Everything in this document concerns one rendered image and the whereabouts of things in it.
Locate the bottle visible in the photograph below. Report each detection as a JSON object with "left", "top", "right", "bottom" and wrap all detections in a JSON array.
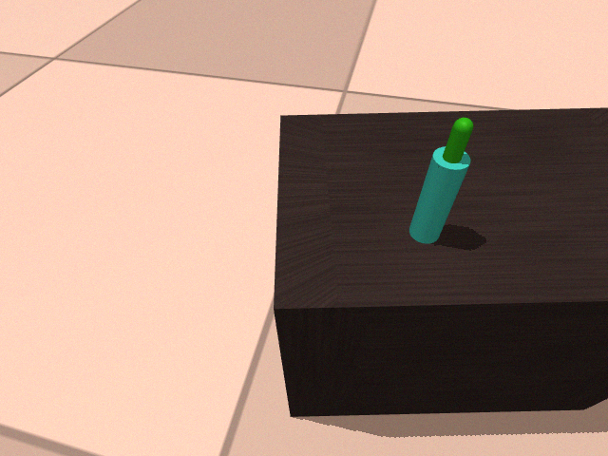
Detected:
[{"left": 409, "top": 118, "right": 473, "bottom": 244}]

